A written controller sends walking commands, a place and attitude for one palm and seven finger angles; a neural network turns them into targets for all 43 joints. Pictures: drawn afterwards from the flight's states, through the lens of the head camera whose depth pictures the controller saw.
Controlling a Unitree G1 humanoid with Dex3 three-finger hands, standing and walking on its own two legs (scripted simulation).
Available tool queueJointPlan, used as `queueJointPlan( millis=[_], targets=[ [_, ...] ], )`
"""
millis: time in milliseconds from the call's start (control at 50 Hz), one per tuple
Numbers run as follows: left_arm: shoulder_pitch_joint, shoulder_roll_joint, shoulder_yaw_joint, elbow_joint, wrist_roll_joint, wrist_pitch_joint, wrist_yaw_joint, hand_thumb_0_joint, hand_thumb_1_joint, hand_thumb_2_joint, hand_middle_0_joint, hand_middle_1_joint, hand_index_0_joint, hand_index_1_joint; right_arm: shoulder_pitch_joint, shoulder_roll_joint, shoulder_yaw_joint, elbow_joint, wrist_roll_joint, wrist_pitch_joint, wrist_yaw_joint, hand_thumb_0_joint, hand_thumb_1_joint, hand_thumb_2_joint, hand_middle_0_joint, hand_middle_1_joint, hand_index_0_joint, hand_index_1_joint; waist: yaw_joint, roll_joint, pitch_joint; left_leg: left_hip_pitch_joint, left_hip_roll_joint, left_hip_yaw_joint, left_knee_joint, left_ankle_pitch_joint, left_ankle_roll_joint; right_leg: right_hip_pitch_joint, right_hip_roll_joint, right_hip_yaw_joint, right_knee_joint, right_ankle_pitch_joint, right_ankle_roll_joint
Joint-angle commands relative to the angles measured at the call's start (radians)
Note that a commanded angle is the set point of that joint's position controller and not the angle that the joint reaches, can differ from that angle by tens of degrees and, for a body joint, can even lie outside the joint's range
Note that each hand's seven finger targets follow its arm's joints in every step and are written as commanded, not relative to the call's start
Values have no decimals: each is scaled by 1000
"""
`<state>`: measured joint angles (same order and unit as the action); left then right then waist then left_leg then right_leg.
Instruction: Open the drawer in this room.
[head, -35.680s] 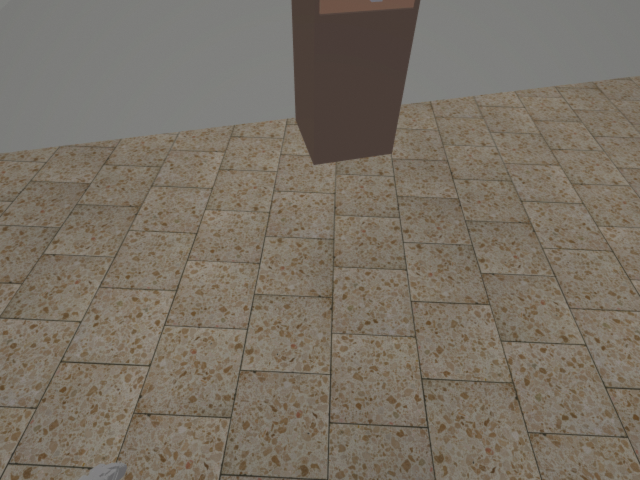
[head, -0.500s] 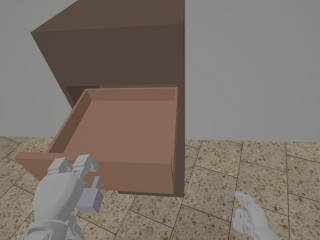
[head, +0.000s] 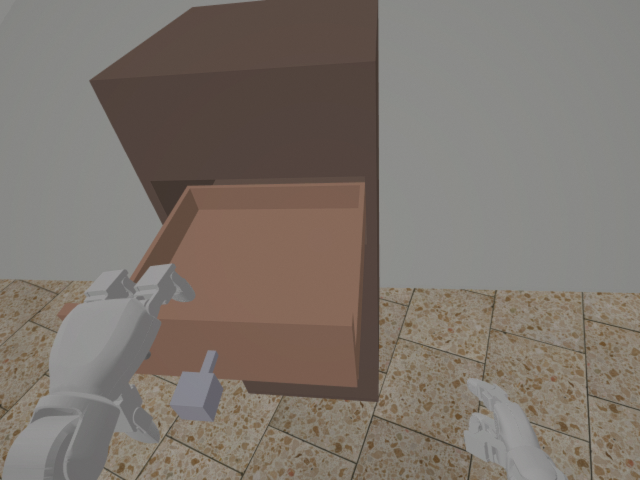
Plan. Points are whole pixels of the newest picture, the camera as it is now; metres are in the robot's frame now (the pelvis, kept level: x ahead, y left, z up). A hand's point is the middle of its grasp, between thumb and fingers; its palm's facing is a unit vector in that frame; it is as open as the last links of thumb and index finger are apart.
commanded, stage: lift the hand off the handle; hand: left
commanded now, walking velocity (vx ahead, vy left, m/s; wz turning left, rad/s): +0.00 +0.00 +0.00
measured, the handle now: (203, 380) +0.22 +0.21 +0.02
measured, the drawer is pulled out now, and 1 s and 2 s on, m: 0.30 0.30 0.30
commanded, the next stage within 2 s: draw the hand back to the body in 0.32 s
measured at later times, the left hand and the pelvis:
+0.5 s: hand (147, 340) +0.19 +0.20 +0.17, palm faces +0.17 -0.11 -0.98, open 13.8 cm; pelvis -0.01 +0.00 +0.00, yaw +0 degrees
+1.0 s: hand (114, 342) +0.18 +0.24 +0.16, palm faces +0.12 -0.06 -0.99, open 13.8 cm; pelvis +0.01 -0.01 +0.00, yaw +1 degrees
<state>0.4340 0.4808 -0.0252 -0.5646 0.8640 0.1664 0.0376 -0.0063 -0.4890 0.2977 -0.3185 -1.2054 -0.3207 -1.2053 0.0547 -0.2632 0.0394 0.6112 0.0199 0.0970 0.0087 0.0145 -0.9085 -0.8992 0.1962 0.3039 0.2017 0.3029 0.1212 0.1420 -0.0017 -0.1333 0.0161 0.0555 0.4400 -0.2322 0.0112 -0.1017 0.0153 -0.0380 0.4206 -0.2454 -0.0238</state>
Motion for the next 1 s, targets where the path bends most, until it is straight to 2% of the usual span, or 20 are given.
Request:
queueJointPlan(
  millis=[0, 60, 180, 200, 240, 300, 320, 440, 500, 520, 560, 600, 620, 660, 700, 720, 800, 860, 900, 980],
  targets=[
    [-161, 179, 159, -246, -18, -10, 24, 0, -500, 300, -300, -1200, -300, -1200, -256, -73, -21, -202, 13, -63, 4, 0, -900, -900, 200, 300, 200, 300, 5, -47, -93, 43, 6, -58, -63, 167, 5, -31, -10, 67, -88, 104, -5],
    [-179, 136, 109, -237, -6, -5, 5, 0, -500, 300, -300, -1200, -300, -1200, -231, -65, -27, -190, 3, -58, 15, 0, -900, -900, 200, 300, 200, 300, 7, -80, -92, 50, 2, -55, -72, 194, 7, -34, -13, 41, -87, 111, -2],
    [-253, 214, 179, -216, -23, 34, -24, 0, -500, 300, -300, -1200, -300, -1200, -260, -64, -19, -185, 14, -50, 25, 0, -900, -900, 200, 300, 200, 300, 16, -101, -101, 22, -5, -56, -83, 189, 4, -11, -15, 52, -78, 113, -1],
    [-277, 225, 193, -233, -46, 43, -29, 0, -500, 300, -300, -1200, -300, -1200, -294, -66, -15, -193, 26, -57, 26, 0, -900, -900, 200, 300, 200, 300, 11, -54, -93, 9, 3, -65, -87, 163, 3, -10, -8, 63, -72, 94, -7],
    [-251, 168, 140, -173, -48, 48, -53, 0, -500, 300, -300, -1200, -300, -1200, -265, -55, -18, -180, 22, -56, 33, 0, -900, -900, 200, 300, 200, 300, 6, -105, -84, 12, -5, -58, -85, 180, 3, -23, -11, 39, -72, 98, -2],
    [-205, 179, 152, -249, -80, 47, -73, 0, -500, 300, -300, -1200, -300, -1200, -290, -69, -17, -214, 36, -57, 35, 0, -900, -900, 200, 300, 200, 300, 0, -98, -110, 5, 3, -53, -74, 166, 4, -11, -9, 50, -64, 114, 2],
    [-219, 181, 144, -275, -62, 38, -77, 0, -500, 300, -300, -1200, -300, -1200, -262, -66, -14, -219, 24, -57, 38, 0, -900, -900, 200, 300, 200, 300, 12, -100, -151, 8, -4, -49, -68, 178, 7, 2, -15, 37, -58, 117, 4],
    [-175, 230, 218, -256, -42, 1, -34, 0, -500, 300, -300, -1200, -300, -1200, -231, -66, -16, -211, 15, -58, 30, 0, -900, -900, 200, 300, 200, 300, 5, -106, -122, 15, -1, -50, -42, 167, 4, -50, -19, 59, -71, 88, -3],
    [-174, 265, 270, -250, -75, -7, -21, 0, -500, 300, -300, -1200, -300, -1200, -248, -70, -18, -213, 26, -66, 23, 0, -900, -900, 200, 300, 200, 300, -2, -81, -86, 5, 0, -55, -39, 124, 1, -74, -19, 82, -82, 55, -5],
    [-196, 236, 235, -255, -65, -13, -25, 0, -500, 300, -300, -1200, -300, -1200, -228, -64, -17, -213, 16, -68, 25, 0, -900, -900, 200, 300, 200, 300, 6, -59, -109, 11, -6, -52, -38, 130, 5, -68, -25, 63, -79, 51, -4],
    [-142, 217, 224, -219, -83, -21, -27, 0, -500, 300, -300, -1200, -300, -1200, -216, -68, -26, -209, 19, -71, 21, 0, -900, -900, 200, 300, 200, 300, -2, -91, -84, 18, -6, -53, -37, 137, 6, -82, -24, 54, -84, 64, 2],
    [-143, 260, 267, -237, -102, -25, -25, 0, -500, 300, -300, -1200, -300, -1200, -238, -74, -24, -215, 28, -87, 13, 0, -900, -900, 200, 300, 200, 300, -7, -89, -81, 10, -1, -57, -35, 119, 5, -83, -23, 73, -85, 53, 0],
    [-155, 253, 248, -245, -90, -31, -32, 0, -500, 300, -300, -1200, -300, -1200, -212, -72, -20, -221, 18, -87, 12, 0, -900, -900, 200, 300, 200, 300, 3, -81, -111, 9, -8, -54, -31, 123, 8, -69, -33, 56, -80, 51, 3],
    [-130, 249, 248, -200, -93, -38, -38, 0, -500, 300, -300, -1200, -300, -1200, -196, -76, -27, -209, 17, -87, 5, 0, -900, -900, 200, 300, 200, 300, -9, -103, -71, 12, -7, -51, -30, 118, 10, -93, -33, 56, -93, 51, 7],
    [-152, 315, 314, -222, -108, -48, -32, 0, -500, 300, -300, -1200, -300, -1200, -222, -82, -25, -217, 26, -101, -2, 0, -900, -900, 200, 300, 200, 300, -10, -96, -79, 4, -6, -59, -24, 99, 6, -89, -29, 83, -91, 37, 2],
    [-158, 288, 283, -225, -94, -56, -38, 0, -500, 300, -300, -1200, -300, -1200, -196, -77, -23, -219, 14, -101, -2, 0, -900, -900, 200, 300, 200, 300, 0, -75, -107, 14, -9, -53, -15, 125, 11, -80, -38, 62, -82, 62, 3],
    [-76, 341, 376, -221, -142, -81, -25, 0, -500, 300, -300, -1200, -300, -1200, -196, -86, -30, -222, 24, -112, -7, 0, -900, -900, 200, 300, 200, 300, -6, -90, -101, 11, -5, -59, 1, 150, 5, -70, -37, 81, -74, 142, 3],
    [-3, 316, 374, -187, -157, -94, -25, 0, -500, 300, -300, -1200, -300, -1200, -148, -88, -39, -221, 17, -104, -8, 0, -900, -900, 200, 300, 200, 300, -7, -126, -93, 6, -5, -50, 9, 164, 9, -79, -43, 53, -67, 167, 15],
    [2, 344, 413, -219, -181, -104, -14, 0, -500, 300, -300, -1200, -300, -1200, -178, -92, -38, -227, 24, -117, -10, 0, -900, -900, 200, 300, 200, 300, -9, -99, -92, 3, -3, -52, 22, 154, 5, -83, -44, 80, -64, 186, 9],
    [31, 328, 398, -240, -171, -119, -1, 0, -500, 300, -300, -1200, -300, -1200, -133, -97, -47, -236, 17, -110, -9, 0, -900, -900, 200, 300, 200, 300, -10, -88, -114, 13, 1, -50, 24, 183, 6, -96, -50, 42, -53, 193, 18]
  ],
)
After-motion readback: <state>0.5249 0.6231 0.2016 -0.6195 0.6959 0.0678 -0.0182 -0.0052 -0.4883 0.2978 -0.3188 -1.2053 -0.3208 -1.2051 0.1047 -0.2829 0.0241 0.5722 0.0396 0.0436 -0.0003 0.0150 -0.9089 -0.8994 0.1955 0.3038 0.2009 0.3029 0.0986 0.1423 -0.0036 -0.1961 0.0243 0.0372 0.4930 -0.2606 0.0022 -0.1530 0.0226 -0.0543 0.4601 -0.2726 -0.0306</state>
